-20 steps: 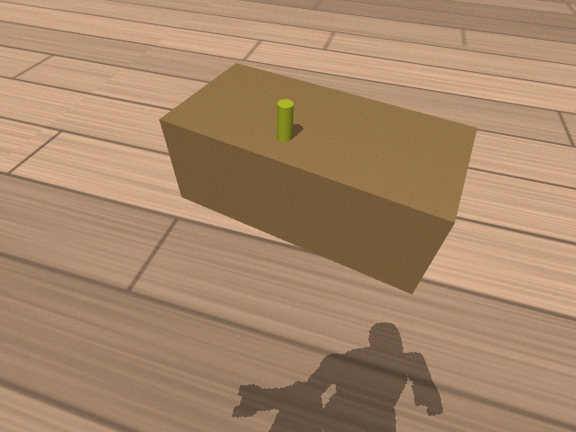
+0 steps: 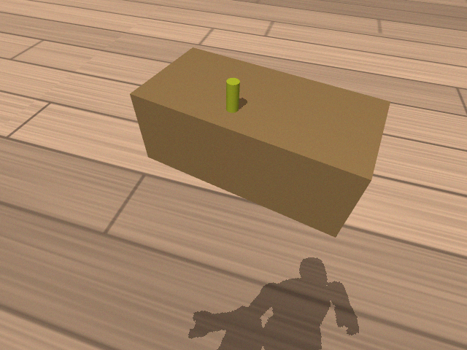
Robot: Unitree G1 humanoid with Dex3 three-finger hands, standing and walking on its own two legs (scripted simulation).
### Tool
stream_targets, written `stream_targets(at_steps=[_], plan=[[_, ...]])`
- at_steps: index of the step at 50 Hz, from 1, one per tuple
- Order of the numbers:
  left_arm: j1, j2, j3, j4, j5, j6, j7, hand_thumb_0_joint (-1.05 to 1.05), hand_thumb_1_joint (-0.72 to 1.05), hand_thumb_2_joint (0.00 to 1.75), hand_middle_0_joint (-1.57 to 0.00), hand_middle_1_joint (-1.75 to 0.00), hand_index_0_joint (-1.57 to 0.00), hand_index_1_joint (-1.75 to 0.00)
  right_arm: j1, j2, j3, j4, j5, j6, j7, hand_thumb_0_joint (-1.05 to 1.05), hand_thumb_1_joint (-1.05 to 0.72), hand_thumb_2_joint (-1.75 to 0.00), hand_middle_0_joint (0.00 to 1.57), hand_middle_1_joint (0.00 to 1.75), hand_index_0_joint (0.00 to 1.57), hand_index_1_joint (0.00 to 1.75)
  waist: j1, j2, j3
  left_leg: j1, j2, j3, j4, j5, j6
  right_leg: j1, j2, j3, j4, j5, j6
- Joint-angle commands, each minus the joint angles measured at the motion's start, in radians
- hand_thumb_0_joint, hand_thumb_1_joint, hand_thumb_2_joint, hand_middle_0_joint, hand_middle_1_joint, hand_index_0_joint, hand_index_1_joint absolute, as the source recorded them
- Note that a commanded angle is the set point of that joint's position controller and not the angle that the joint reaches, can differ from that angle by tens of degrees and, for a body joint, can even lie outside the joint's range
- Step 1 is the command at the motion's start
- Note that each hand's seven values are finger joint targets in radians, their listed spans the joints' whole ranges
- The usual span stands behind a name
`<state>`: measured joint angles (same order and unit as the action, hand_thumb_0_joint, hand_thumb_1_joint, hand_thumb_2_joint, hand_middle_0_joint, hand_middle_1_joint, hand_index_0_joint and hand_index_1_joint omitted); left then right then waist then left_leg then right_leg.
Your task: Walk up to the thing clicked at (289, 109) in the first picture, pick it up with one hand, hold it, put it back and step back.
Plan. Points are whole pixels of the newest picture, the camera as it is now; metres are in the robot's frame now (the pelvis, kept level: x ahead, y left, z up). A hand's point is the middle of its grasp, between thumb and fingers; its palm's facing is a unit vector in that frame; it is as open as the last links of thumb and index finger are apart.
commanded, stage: stand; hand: left
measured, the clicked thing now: (232, 95) +1.15 -0.03 -0.26
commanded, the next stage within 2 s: walk up in 0.72 s
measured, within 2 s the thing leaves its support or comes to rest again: neither
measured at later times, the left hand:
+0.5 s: hand out of the picture +0.08 +0.25 -0.15, palm faces -0.03 -0.94 -0.34, open 7.4 cm
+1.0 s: hand out of the picture +0.13 +0.25 -0.14, palm faces -0.18 -0.89 -0.41, open 7.4 cm
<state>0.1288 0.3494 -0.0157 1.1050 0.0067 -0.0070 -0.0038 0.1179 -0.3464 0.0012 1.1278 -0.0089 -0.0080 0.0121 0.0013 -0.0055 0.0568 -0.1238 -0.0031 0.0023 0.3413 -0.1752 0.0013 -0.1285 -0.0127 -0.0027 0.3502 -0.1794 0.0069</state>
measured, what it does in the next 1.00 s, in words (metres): steps on the spot: right foot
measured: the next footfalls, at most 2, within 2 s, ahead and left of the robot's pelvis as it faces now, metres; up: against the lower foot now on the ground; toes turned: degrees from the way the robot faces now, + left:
right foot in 1.00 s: +0.12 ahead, -0.17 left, +0.00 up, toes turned -14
left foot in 1.42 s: +0.41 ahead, +0.08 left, +0.00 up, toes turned -12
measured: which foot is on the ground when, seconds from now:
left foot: down 0.00-1.00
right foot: down 0.00-0.80, up 0.82-0.98, down 1.00-1.00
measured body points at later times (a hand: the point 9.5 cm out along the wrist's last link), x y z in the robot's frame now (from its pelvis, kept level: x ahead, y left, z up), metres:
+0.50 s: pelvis +0.01 +0.00 +0.00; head +0.01 +0.00 +0.45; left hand +0.09 +0.30 -0.13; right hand +0.08 -0.30 -0.13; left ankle +0.01 +0.12 -0.75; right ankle +0.01 -0.12 -0.75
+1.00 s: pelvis +0.05 -0.03 -0.02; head +0.05 -0.06 +0.43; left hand +0.14 +0.30 -0.12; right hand +0.06 -0.37 -0.14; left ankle +0.01 +0.12 -0.75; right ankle +0.08 -0.16 -0.75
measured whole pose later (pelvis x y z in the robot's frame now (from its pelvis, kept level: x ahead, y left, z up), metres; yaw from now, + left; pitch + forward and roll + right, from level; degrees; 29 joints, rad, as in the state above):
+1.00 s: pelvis +0.05 -0.03 -0.02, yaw -10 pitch -3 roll +1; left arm 0.29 0.42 0.07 0.98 0.02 -0.03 -0.08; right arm 0.22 -0.44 -0.10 0.95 -0.06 -0.01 0.06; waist -0.01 0.03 0.07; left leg -0.09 0.08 0.15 0.54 -0.40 0.01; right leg -0.32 -0.06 -0.05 0.61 -0.32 -0.01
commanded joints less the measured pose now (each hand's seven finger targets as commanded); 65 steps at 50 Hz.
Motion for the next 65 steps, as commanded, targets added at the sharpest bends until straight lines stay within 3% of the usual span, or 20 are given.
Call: stream_targets(at_steps=[1,8,15,35,36,37,39,40,41,42,45,48,49,50,51,52,54,57,62,65], plan=[[-0.042,0.213,0.045,-0.063,0.004,-0.027,0.015,0.0,0.9,0.9,-0.2,-0.3,-0.2,-0.3,-0.042,-0.21,-0.043,-0.054,0.002,-0.023,-0.017,0.0,-0.9,-0.9,0.2,0.3,0.2,0.3,-0.005,-0.001,-0.08,0.018,0.124,-0.101,-0.059,0.1,0.024,0.004,-0.115,0.096,-0.064,0.083,-0.035],[-0.042,0.208,0.043,-0.064,0.002,-0.026,0.016,0.0,0.9,0.9,-0.2,-0.3,-0.2,-0.3,-0.046,-0.215,-0.043,-0.056,0.002,-0.025,-0.02,0.0,-0.9,-0.9,0.2,0.3,0.2,0.3,-0.004,0.011,-0.119,0.046,0.129,-0.09,-0.036,0.199,0.025,0.043,-0.122,0.09,-0.047,0.204,-0.032],[-0.043,0.205,0.043,-0.059,0.003,-0.021,0.016,0.0,0.9,0.9,-0.2,-0.3,-0.2,-0.3,-0.043,-0.217,-0.042,-0.052,0.001,-0.021,-0.021,0.0,-0.9,-0.9,0.2,0.3,0.2,0.3,-0.002,0.01,-0.056,0.014,0.125,-0.098,-0.068,0.104,0.018,0.005,-0.114,0.09,-0.075,0.082,-0.029],[-0.039,0.214,0.047,-0.062,0.004,-0.026,0.015,0.0,0.9,0.9,-0.2,-0.3,-0.2,-0.3,-0.048,-0.214,-0.044,-0.056,0.002,-0.021,-0.018,0.0,-0.9,-0.9,0.2,0.3,0.2,0.3,-0.003,0.012,-0.068,0.025,0.125,-0.098,-0.071,0.089,0.021,0.01,-0.115,0.092,-0.08,0.085,-0.032],[0.066,0.297,0.113,-0.117,0.018,-0.025,-0.01,0.0,0.9,0.9,-0.2,-0.3,-0.2,-0.3,-0.027,-0.327,-0.115,-0.151,-0.031,-0.039,0.003,0.0,-0.9,-0.9,0.2,0.3,0.2,0.3,-0.012,0.038,-0.125,0.127,0.095,-0.05,0.056,-0.405,0.07,-0.109,-0.065,0.159,-0.023,-0.359,-0.073],[0.044,0.294,0.117,-0.117,0.027,-0.025,-0.019,0.0,0.9,0.9,-0.2,-0.3,-0.2,-0.3,-0.008,-0.316,-0.124,-0.145,-0.037,-0.04,0.012,0.0,-0.9,-0.9,0.2,0.3,0.2,0.3,-0.031,0.036,-0.053,0.113,0.117,-0.083,0.061,-0.541,0.093,-0.274,-0.082,0.182,0.004,-0.479,-0.084],[-0.091,0.235,0.116,-0.188,0.022,-0.028,-0.033,0.0,0.9,0.9,-0.2,-0.3,-0.2,-0.3,0.083,-0.312,-0.142,-0.148,-0.027,-0.038,0.018,0.0,-0.9,-0.9,0.2,0.3,0.2,0.3,-0.103,0.102,0.073,0.153,0.235,-0.23,-0.086,-0.606,0.163,-0.515,-0.018,0.085,0.213,-0.372,-0.052],[-0.103,0.214,0.112,-0.211,0.022,-0.031,-0.036,0.0,0.9,0.9,-0.2,-0.3,-0.2,-0.3,0.104,-0.343,-0.16,-0.157,-0.033,-0.045,0.016,0.0,-0.9,-0.9,0.2,0.3,0.2,0.3,-0.124,0.21,0.081,0.174,0.387,-0.358,-0.202,-0.545,0.227,-0.586,-0.004,0.015,0.421,-0.289,-0.039],[-0.069,0.237,0.115,-0.221,0.025,-0.037,-0.033,0.0,0.9,0.9,-0.2,-0.3,-0.2,-0.3,0.08,-0.357,-0.166,-0.186,-0.036,-0.054,0.014,0.0,-0.9,-0.9,0.2,0.3,0.2,0.3,-0.093,0.148,0.062,0.178,0.454,-0.398,-0.213,-0.47,0.26,-0.578,-0.07,0.046,0.464,-0.299,-0.039],[-0.044,0.257,0.119,-0.218,0.027,-0.042,-0.041,0.0,0.9,0.9,-0.2,-0.3,-0.2,-0.3,0.086,-0.328,-0.158,-0.205,-0.033,-0.058,0.015,0.0,-0.9,-0.9,0.2,0.3,0.2,0.3,-0.081,0.053,0.031,0.151,0.425,-0.364,-0.205,-0.466,0.258,-0.535,-0.082,0.06,0.488,-0.291,-0.03],[0.107,0.239,0.122,-0.206,0.015,-0.039,-0.07,0.0,0.9,0.9,-0.2,-0.3,-0.2,-0.3,-0.057,-0.341,-0.16,-0.276,-0.042,-0.054,0.03,0.0,-0.9,-0.9,0.2,0.3,0.2,0.3,0.012,0.196,-0.006,0.028,0.337,-0.149,-0.151,-0.427,0.191,-0.305,-0.101,0.016,0.362,-0.26,-0.029],[0.26,0.239,0.147,-0.162,0.021,-0.041,-0.065,0.0,0.9,0.9,-0.2,-0.3,-0.2,-0.3,-0.111,-0.308,-0.152,-0.318,-0.046,-0.033,0.042,0.0,-0.9,-0.9,0.2,0.3,0.2,0.3,0.078,0.12,-0.006,-0.19,0.225,0.049,0.053,-0.454,0.135,0.007,-0.029,-0.103,0.206,-0.051,-0.014],[0.348,0.28,0.166,-0.135,0.024,-0.052,-0.051,0.0,0.9,0.9,-0.2,-0.3,-0.2,-0.3,-0.072,-0.255,-0.134,-0.322,-0.047,-0.024,0.043,0.0,-0.9,-0.9,0.2,0.3,0.2,0.3,0.102,-0.048,-0.056,-0.305,0.16,0.099,0.262,-0.475,0.105,0.193,0.013,-0.072,0.174,-0.084,-0.017],[0.446,0.349,0.191,-0.129,0.03,-0.062,-0.032,0.0,0.9,0.9,-0.2,-0.3,-0.2,-0.3,-0.048,-0.185,-0.109,-0.337,-0.042,-0.019,0.046,0.0,-0.9,-0.9,0.2,0.3,0.2,0.3,0.157,-0.298,-0.048,-0.497,0.052,0.165,0.587,-0.489,0.06,0.29,-0.087,0.168,0.026,-0.359,-0.068],[0.404,0.409,0.194,-0.183,0.032,-0.075,-0.02,0.0,0.9,0.9,-0.2,-0.3,-0.2,-0.3,-0.037,-0.168,-0.094,-0.368,-0.027,-0.013,0.051,0.0,-0.9,-0.9,0.2,0.3,0.2,0.3,0.118,-0.35,-0.018,-0.636,-0.021,0.029,0.782,-0.443,0.014,0.196,-0.335,0.72,-0.22,-0.653,-0.185],[0.313,0.429,0.187,-0.223,0.015,-0.074,-0.018,0.0,0.9,0.9,-0.2,-0.3,-0.2,-0.3,-0.065,-0.268,-0.118,-0.363,-0.031,-0.008,0.044,0.0,-0.9,-0.9,0.2,0.3,0.2,0.3,0.083,-0.144,0.067,-0.589,0.07,-0.085,0.804,-0.376,-0.001,0.042,-0.403,0.809,-0.261,-0.769,-0.27],[0.205,0.387,0.175,-0.257,-0.001,-0.083,-0.011,0.0,0.9,0.9,-0.2,-0.3,-0.2,-0.3,0.009,-0.292,-0.126,-0.316,-0.021,-0.014,0.048,0.0,-0.9,-0.9,0.2,0.3,0.2,0.3,0.028,-0.047,0.088,-0.577,0.127,-0.094,0.782,-0.233,0.008,0.038,-0.328,0.586,-0.204,-0.575,-0.245],[0.217,0.338,0.158,-0.264,-0.009,-0.09,-0.004,0.0,0.9,0.9,-0.2,-0.3,-0.2,-0.3,0.103,-0.293,-0.132,-0.289,-0.022,-0.013,0.058,0.0,-0.9,-0.9,0.2,0.3,0.2,0.3,0.007,-0.074,0.061,-0.456,0.133,-0.084,0.682,-0.14,0.003,-0.053,-0.228,0.372,-0.152,-0.362,-0.191],[0.235,0.365,0.168,-0.308,-0.001,-0.106,-0.001,0.0,0.9,0.9,-0.2,-0.3,-0.2,-0.3,0.052,-0.279,-0.146,-0.355,-0.038,-0.01,0.082,0.0,-0.9,-0.9,0.2,0.3,0.2,0.3,0.025,-0.098,0.078,-0.456,0.145,-0.056,0.496,-0.074,-0.022,-0.099,-0.212,0.287,-0.119,-0.337,-0.213],[0.289,0.363,0.169,-0.311,0.001,-0.111,0.0,0.0,0.9,0.9,-0.2,-0.3,-0.2,-0.3,-0.023,-0.256,-0.143,-0.395,-0.038,-0.026,0.089,0.0,-0.9,-0.9,0.2,0.3,0.2,0.3,0.055,-0.08,0.05,-0.426,0.124,-0.016,0.36,-0.038,-0.008,-0.036,-0.188,0.226,-0.037,-0.115,-0.195]])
